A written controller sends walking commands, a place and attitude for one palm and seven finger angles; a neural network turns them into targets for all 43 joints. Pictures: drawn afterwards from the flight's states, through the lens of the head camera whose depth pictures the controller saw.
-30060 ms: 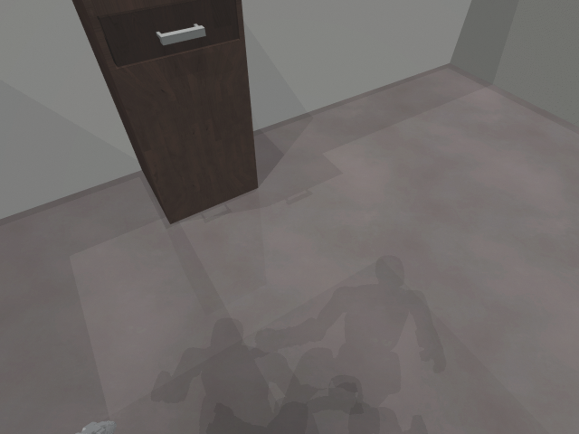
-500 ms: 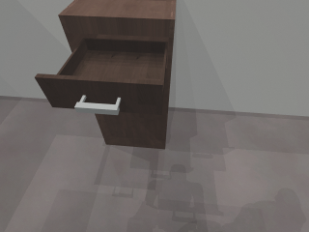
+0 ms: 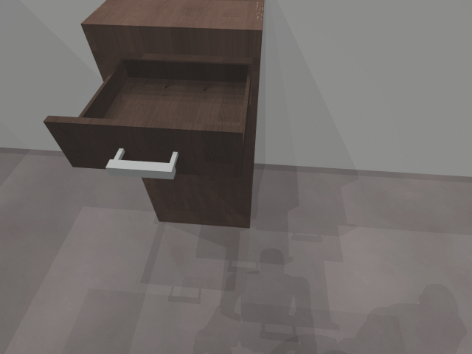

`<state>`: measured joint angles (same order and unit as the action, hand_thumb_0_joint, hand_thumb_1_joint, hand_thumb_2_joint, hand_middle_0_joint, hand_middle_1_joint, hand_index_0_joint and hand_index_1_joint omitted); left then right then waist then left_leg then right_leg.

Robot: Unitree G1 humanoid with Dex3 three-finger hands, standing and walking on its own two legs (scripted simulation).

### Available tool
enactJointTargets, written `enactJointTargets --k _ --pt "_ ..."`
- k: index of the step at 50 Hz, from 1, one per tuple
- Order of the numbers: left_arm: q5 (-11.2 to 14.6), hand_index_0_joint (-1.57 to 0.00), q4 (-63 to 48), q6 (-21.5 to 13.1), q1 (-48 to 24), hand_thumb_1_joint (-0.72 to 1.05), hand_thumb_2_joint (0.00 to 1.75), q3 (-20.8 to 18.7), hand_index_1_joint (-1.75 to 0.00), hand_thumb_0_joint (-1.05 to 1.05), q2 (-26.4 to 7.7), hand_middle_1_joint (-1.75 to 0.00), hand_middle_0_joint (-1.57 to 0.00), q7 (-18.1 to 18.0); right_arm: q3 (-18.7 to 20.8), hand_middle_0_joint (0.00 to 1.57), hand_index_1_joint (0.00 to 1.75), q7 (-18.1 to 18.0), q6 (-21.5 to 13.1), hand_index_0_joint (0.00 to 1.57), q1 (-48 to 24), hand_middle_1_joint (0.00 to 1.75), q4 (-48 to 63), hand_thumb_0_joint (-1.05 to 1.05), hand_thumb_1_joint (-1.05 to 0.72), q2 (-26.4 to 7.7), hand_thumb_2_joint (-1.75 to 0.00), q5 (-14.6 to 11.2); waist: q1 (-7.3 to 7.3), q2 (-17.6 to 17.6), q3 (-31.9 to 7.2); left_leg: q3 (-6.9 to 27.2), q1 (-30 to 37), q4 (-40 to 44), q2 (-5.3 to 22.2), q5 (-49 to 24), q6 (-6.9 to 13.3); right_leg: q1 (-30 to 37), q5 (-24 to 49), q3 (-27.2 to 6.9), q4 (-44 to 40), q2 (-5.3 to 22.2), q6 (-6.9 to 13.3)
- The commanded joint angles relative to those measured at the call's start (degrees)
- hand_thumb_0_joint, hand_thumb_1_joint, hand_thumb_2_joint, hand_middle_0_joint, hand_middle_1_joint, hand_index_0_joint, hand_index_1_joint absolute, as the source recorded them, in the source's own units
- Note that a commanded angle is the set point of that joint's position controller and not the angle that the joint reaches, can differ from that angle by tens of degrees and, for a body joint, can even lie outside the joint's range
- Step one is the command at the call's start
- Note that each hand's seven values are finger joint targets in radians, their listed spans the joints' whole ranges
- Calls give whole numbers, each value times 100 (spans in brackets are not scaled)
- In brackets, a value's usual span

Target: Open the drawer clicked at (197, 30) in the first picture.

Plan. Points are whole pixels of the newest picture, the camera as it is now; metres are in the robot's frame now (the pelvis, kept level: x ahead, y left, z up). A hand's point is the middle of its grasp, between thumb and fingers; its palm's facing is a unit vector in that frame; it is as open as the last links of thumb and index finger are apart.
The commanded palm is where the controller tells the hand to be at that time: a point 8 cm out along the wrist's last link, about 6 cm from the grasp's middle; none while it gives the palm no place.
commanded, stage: look to check the result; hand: left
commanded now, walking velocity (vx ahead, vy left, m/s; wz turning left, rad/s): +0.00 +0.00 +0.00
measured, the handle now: (144, 161) +0.47 +0.23 +0.03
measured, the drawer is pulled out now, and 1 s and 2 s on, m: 0.30 0.30 0.30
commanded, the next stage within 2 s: stand and wait in 0.06 s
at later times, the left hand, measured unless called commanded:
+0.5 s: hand out of the picture +0.00 +0.16 -0.17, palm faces +0.04 -0.98 -0.20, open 7.4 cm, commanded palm none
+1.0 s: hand out of the picture +0.02 +0.17 -0.17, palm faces +0.03 -0.97 -0.22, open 7.4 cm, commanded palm none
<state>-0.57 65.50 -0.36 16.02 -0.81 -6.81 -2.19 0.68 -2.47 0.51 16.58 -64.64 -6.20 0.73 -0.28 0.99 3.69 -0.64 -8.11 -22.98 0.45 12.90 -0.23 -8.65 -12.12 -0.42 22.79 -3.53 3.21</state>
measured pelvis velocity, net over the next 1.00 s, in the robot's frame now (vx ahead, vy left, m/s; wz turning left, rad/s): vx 0.01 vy -0.01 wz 0.00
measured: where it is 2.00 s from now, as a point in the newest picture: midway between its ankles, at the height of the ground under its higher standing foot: outside the picture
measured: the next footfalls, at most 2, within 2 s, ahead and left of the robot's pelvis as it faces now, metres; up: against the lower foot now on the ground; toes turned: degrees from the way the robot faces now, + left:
none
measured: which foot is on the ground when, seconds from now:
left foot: down 0.00-1.00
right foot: down 0.00-1.00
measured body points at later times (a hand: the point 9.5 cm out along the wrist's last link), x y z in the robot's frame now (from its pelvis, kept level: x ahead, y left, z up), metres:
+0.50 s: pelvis +0.00 -0.01 +0.00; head +0.02 -0.01 +0.45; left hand +0.00 +0.21 -0.16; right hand -0.01 -0.22 -0.17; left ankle +0.00 +0.12 -0.74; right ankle +0.00 -0.08 -0.74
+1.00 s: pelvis +0.01 -0.01 +0.00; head +0.03 -0.02 +0.45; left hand +0.02 +0.22 -0.15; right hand +0.00 -0.23 -0.16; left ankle +0.00 +0.12 -0.74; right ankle +0.00 -0.08 -0.74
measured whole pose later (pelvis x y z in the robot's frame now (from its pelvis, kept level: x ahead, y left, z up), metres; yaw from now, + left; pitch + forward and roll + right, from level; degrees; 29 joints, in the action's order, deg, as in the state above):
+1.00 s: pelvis +0.01 -0.01 +0.00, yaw +0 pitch -2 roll +0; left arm -0.5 65.3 -0.5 13.3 -1.4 -9.1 -1.8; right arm 1.0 -2.3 0.7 15.1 -64.7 -8.9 0.9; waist -0.5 1.1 4.0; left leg -0.3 -6.8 -21.2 1.3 12.5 -1.2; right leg -7.3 -11.7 -0.2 20.8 -4.3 4.1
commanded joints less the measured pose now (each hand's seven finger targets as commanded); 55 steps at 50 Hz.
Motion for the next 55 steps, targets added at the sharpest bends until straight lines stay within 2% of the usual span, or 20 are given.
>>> enactJointTargets --k 1,6,8,10,12,15,20,22,27,33,36,40,44,48,55 --pt "15 -20 -83 -69 421 90 90 -103 -30 0 -609 -30 -20 -38 81 20 30 -46 -68 20 477 30 51 0 -90 -466 -90 -20 -20 -75 190 375 -24 338 482 -532 192 -281 662 -607 -539 768 4" --pt "20 -20 -102 -77 373 90 90 -112 -30 0 -649 -30 -20 -36 87 20 30 -39 -59 20 474 30 42 0 -90 -487 -90 -10 -29 -130 181 365 -22 326 461 -494 174 -261 591 -627 -588 768 3" --pt "17 -20 -112 -74 360 90 90 -110 -30 0 -649 -30 -20 -40 93 20 30 -40 -57 20 460 30 40 0 -90 -489 -90 -10 -31 -22 181 370 9 321 476 -509 183 -288 577 -623 -600 773 3" --pt "23 -20 -119 -78 337 90 90 -117 -30 0 -676 -30 -20 -35 86 20 30 -43 -61 20 460 30 41 0 -90 -499 -90 -12 -27 3 152 372 2 321 475 -577 171 -217 724 -619 -574 780 10" --pt "13 -20 -121 -94 355 90 90 -127 -30 0 -701 -30 -20 -39 105 20 30 -47 -64 20 443 30 64 0 -90 -530 -90 -22 -26 -120 86 365 89 307 484 -620 166 -224 818 -627 -579 771 3" --pt "22 -20 -130 -87 295 90 90 -125 -30 0 -707 -30 -20 -37 100 20 30 -46 -55 20 452 30 50 0 -90 -544 -90 -10 -43 -60 144 356 23 325 482 -575 156 -191 797 -637 -603 784 6" --pt "20 -20 -123 -76 271 90 90 -130 -30 0 -737 -30 -20 -27 96 20 30 -40 -47 20 444 30 37 0 -90 -549 -90 -2 -34 36 222 355 -13 354 476 -441 153 -252 483 -671 -680 774 13" --pt "13 -20 -115 -88 286 90 90 -135 -30 0 -747 -30 -20 -31 109 20 30 -43 -58 20 420 30 57 0 -90 -593 -90 -17 -31 -76 128 364 106 353 498 -538 160 -263 601 -668 -670 768 12" --pt "16 -20 -118 -104 254 90 90 -148 -30 0 -782 -30 -20 -34 120 20 30 -59 -74 20 376 30 75 0 -90 -648 -90 -18 -32 -12 32 347 177 347 522 -731 145 -159 1033 -632 -585 780 19" --pt "19 -20 -121 -97 182 90 90 -147 -30 0 -821 -30 -20 -28 118 20 30 -49 -59 20 380 30 69 0 -90 -688 -90 -3 -46 -102 127 354 102 382 524 -582 149 -157 811 -637 -662 790 10" --pt "17 -20 -130 -92 133 90 90 -158 -30 0 -854 -30 -20 -17 121 20 30 -39 -59 20 344 30 75 0 -90 -710 -90 -1 -40 -20 201 353 47 418 507 -470 143 -211 583 -677 -703 790 11" --pt "20 -20 -140 -100 109 90 90 -170 -30 0 -895 -30 -20 -16 120 20 30 -39 -61 20 333 30 76 0 -90 -745 -90 2 -43 -137 79 354 78 392 511 -553 141 -115 719 -669 -694 797 7" --pt "20 -20 -146 -107 57 90 90 -174 -30 0 -920 -30 -20 -16 126 20 30 -41 -64 20 276 30 87 0 -90 -795 -90 2 -50 -10 42 357 122 396 530 -622 134 -96 877 -654 -674 813 9" --pt "13 -20 -161 -103 1 90 90 -181 -30 0 -965 -30 -20 -10 131 20 30 -38 -66 20 229 30 92 0 -90 -827 -90 3 -50 -27 108 366 111 427 540 -594 137 -134 793 -648 -694 804 6" --pt "18 -20 -174 -114 -90 90 90 -197 -30 0 -1053 -30 -20 2 138 20 30 -35 -80 20 128 30 116 0 -90 -933 -90 4 -42 -11 -24 377 155 438 546 -649 136 -47 905 -683 -683 822 17"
